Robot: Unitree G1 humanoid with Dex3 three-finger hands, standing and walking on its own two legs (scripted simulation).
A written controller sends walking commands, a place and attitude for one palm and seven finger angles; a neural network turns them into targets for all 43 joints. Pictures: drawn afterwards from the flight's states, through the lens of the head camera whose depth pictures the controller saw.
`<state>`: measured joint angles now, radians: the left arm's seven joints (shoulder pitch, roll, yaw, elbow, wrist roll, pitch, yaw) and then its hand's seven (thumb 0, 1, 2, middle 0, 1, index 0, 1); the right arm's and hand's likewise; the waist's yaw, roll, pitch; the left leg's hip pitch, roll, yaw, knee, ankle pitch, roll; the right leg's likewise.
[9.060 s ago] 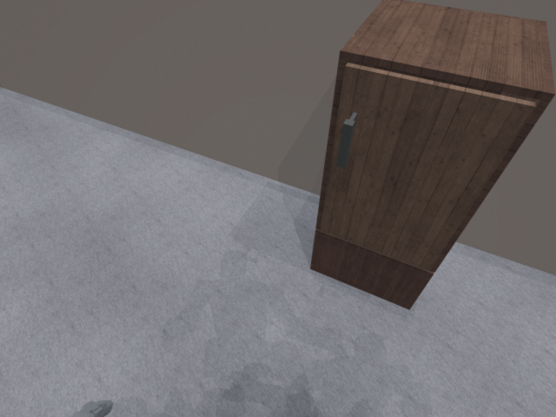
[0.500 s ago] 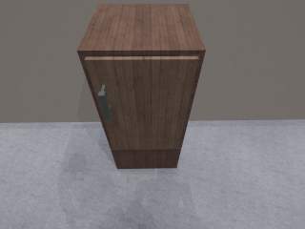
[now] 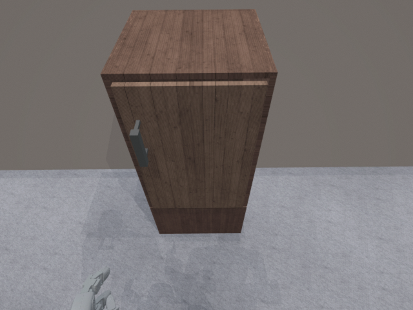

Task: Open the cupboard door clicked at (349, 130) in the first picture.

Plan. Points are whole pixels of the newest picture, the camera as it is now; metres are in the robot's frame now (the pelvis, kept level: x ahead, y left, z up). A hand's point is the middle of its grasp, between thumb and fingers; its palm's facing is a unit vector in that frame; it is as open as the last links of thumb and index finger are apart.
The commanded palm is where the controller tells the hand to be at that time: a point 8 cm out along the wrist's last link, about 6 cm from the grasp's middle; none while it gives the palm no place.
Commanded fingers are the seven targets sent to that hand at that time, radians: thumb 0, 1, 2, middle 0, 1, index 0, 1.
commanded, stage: raise the hand with hooked fingers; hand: left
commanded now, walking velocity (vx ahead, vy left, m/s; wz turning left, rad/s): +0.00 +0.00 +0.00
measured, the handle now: (140, 143) +0.54 +0.22 -0.04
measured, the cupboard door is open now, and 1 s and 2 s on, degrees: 0 0 0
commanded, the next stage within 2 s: move the hooked fingers beside the handle in 1.98 s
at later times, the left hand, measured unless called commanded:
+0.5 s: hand (109, 297) +0.16 +0.20 -0.05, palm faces +0.04 -1.00 -0.05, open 9.8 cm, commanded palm +0.14 +0.26 -0.05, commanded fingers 0.00 0.15 0.58 -0.25 -0.78 -0.25 -0.78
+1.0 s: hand (85, 274) +0.19 +0.25 -0.04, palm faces +0.06 -1.00 -0.05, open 12.8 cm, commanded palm +0.17 +0.30 -0.03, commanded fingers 0.00 -0.43 0.33 -0.29 -1.15 -0.29 -1.15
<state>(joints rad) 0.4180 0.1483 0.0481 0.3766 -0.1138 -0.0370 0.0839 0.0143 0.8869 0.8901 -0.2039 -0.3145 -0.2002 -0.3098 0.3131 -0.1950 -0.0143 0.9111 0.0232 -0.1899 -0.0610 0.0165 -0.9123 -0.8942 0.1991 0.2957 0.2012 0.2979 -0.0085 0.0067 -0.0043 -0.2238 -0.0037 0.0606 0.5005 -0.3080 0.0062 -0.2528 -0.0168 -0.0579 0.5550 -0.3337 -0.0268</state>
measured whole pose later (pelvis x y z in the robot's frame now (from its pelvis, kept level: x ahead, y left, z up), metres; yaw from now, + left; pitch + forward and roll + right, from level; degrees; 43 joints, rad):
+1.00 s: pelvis -0.06 +0.02 -0.08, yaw +0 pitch +15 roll -2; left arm 0.19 0.29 0.29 0.20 -0.31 -0.42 -0.33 0.00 -0.21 0.43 -0.28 -1.01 -0.28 -1.01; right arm 0.25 -0.28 -0.01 0.55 0.03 -0.22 -0.06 0.02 -0.90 -0.89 0.20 0.30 0.20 0.30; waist -0.01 0.02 -0.12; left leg -0.90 0.02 0.01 1.14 -0.50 0.03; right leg -0.87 -0.02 -0.09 1.09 -0.47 -0.02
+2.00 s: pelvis -0.05 +0.02 -0.07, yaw +0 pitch +15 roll -3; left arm -0.02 0.39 0.43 0.45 -0.36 -0.38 -0.48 -0.01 -0.50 0.30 -0.30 -1.20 -0.30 -1.20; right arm 0.26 -0.27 0.04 0.55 0.03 -0.17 -0.06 0.02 -0.90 -0.89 0.20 0.30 0.20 0.30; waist -0.01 0.02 -0.11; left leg -0.86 0.03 0.01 1.08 -0.49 0.03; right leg -0.82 0.00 -0.09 1.02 -0.46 -0.02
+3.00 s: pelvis -0.05 +0.02 -0.08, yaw -2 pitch +21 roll -3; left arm -0.60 0.52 0.50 0.98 -0.20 -0.41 -0.42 -0.01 -0.50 0.30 -0.30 -1.20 -0.30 -1.20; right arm 0.32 -0.28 0.03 0.61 0.01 -0.04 -0.04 0.01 -0.90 -0.89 0.20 0.30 0.20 0.30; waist -0.10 0.01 -0.12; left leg -1.00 0.04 0.02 1.14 -0.50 0.04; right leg -0.97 0.01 -0.08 1.06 -0.46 -0.01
